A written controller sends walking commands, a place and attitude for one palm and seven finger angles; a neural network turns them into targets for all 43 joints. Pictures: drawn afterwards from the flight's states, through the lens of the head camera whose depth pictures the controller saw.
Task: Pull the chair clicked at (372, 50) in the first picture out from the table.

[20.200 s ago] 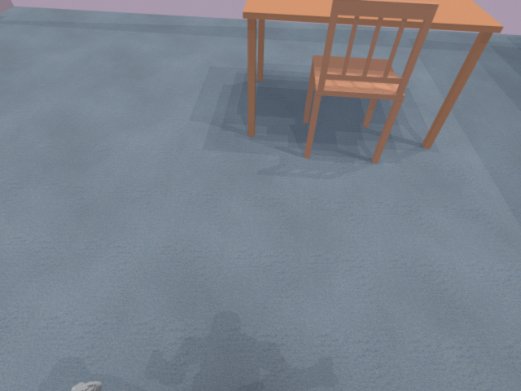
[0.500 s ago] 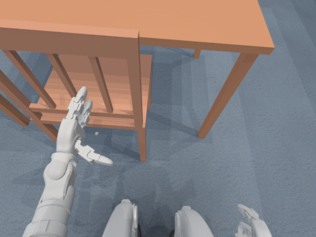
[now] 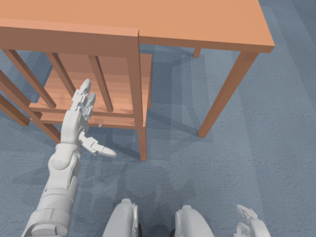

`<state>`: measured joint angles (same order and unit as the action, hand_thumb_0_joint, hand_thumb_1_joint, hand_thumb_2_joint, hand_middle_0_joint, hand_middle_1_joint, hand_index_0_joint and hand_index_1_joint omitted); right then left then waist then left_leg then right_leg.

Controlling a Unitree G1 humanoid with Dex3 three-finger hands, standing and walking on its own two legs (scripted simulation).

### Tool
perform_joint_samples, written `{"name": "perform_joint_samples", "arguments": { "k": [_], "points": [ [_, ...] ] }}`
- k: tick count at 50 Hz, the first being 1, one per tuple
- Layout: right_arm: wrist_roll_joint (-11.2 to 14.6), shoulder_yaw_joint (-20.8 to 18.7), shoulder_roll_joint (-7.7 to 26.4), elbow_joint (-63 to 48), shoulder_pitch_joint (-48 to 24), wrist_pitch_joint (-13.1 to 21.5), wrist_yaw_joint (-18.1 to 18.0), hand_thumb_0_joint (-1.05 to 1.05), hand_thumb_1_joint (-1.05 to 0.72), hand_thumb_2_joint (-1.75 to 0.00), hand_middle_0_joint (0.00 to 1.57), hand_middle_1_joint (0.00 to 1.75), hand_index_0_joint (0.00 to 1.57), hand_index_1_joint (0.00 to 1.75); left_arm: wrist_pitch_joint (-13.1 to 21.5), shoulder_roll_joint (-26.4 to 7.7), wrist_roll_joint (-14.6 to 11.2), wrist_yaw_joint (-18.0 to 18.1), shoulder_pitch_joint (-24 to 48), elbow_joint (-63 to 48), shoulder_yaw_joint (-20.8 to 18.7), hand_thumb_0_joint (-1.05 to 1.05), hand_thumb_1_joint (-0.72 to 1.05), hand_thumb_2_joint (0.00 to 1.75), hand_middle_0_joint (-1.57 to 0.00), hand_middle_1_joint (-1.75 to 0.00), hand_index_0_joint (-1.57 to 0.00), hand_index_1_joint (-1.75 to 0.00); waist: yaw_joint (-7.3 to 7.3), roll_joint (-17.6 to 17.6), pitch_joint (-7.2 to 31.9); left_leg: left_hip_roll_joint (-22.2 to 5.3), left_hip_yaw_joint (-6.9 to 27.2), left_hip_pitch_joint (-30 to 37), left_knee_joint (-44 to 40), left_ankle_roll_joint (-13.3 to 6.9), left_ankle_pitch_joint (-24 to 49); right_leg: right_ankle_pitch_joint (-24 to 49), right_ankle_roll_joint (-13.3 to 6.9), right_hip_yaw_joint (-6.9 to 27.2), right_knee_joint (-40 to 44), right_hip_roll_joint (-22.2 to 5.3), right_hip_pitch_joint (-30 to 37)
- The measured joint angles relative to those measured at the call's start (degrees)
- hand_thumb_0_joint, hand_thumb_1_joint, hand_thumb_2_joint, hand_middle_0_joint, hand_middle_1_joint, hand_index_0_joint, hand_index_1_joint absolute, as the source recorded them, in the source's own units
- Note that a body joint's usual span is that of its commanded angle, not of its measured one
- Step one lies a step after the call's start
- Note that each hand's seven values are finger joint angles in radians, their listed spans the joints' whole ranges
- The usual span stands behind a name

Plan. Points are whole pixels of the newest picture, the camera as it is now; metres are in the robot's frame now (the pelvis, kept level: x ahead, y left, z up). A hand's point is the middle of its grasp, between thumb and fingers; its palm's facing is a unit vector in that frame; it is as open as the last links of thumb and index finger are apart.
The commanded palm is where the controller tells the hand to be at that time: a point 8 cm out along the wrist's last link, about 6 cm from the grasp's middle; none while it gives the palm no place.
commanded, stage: push the fingers through the gap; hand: left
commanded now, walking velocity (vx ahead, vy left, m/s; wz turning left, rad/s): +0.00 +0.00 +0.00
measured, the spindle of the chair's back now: (68, 84) +0.52 +0.27 +0.01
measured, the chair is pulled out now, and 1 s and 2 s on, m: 0.00 0.00 0.00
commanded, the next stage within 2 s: hook a spindle and tug to test in 1.32 s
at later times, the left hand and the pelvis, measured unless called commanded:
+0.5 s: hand (103, 105) +0.44 +0.15 +0.02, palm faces -0.06 -1.00 -0.02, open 16.9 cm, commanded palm +0.42 +0.20 +0.03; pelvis +0.00 +0.00 +0.00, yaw -1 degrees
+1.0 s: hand (110, 91) +0.48 +0.14 +0.02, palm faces -0.05 -1.00 -0.03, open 16.9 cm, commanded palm +0.46 +0.18 +0.03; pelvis +0.00 +0.00 -0.01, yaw -1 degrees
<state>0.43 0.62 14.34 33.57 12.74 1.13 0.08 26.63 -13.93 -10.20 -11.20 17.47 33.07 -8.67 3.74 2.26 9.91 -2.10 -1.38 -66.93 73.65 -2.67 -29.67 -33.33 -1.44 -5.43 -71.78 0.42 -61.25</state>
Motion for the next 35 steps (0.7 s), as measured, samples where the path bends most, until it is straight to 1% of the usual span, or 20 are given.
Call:
{"name": "perform_joint_samples", "arguments": {
  "k": [3, 6, 14, 23, 35],
  "points": [
    [-0.1, 0.2, 0.0, 0.1, 0.1, -0.2, 0.0, 0.00, -0.90, -0.90, 0.20, 0.30, 0.20, 0.30, -0.3, -0.3, 0.6, 0.5, 2.7, 2.6, -0.6, -0.01, -0.50, 0.30, -0.06, -0.08, -0.06, -0.08, 0.46, -0.1, -0.1, -0.1, 0.0, -0.6, 0.2, 0.0, 0.1, 0.1, 0.0, 0.0, -0.3, 0.0, -0.6],
    [-0.2, 0.2, -0.1, 0.2, 0.5, -0.4, 0.0, 0.00, -0.90, -0.90, 0.20, 0.30, 0.20, 0.30, -0.2, -0.8, 0.7, 0.8, 4.7, 4.4, -1.6, -0.01, -0.50, 0.30, -0.06, -0.08, -0.06, -0.08, 0.97, -0.1, -0.2, -0.2, -0.2, -0.9, 0.3, 0.0, 0.1, 0.1, -0.1, 0.2, -0.4, 0.2, -1.1],
    [-0.3, 0.3, 0.1, 0.7, 2.1, -1.3, 0.2, 0.00, -0.90, -0.90, 0.20, 0.30, 0.20, 0.30, 0.1, -3.0, 0.8, 0.0, 9.2, 9.6, -4.4, -0.01, -0.50, 0.30, -0.06, -0.08, -0.06, -0.08, 2.03, 0.0, -0.4, -0.6, -0.2, -1.8, 0.5, 0.1, 0.0, 0.2, -0.2, 0.3, -0.5, 0.5, -2.1],
    [-0.5, -0.1, 0.4, 1.8, 3.4, -2.0, 0.5, 0.00, -0.90, -0.90, 0.20, 0.30, 0.20, 0.30, 0.5, -3.8, 0.9, -0.6, 12.6, 13.2, -5.3, -0.01, -0.50, 0.30, -0.06, -0.08, -0.06, -0.08, 2.64, 0.1, -0.4, -0.6, -0.2, -2.3, 0.3, 0.1, -0.1, 0.2, -0.1, 0.3, -0.2, 0.6, -2.5],
    [-1.2, -0.1, 0.0, 1.8, 3.4, -3.3, 1.2, 0.00, -0.90, -0.90, 0.20, 0.30, 0.20, 0.30, 1.3, -3.7, 2.9, 1.2, 18.1, 18.1, -5.9, -0.01, -0.50, 0.30, -0.06, -0.08, -0.06, -0.08, 3.51, 0.4, -0.3, -0.6, -0.5, -3.1, 0.3, -0.1, -0.2, 0.3, 0.1, 0.7, -0.2, 0.6, -3.4]
  ]
}}
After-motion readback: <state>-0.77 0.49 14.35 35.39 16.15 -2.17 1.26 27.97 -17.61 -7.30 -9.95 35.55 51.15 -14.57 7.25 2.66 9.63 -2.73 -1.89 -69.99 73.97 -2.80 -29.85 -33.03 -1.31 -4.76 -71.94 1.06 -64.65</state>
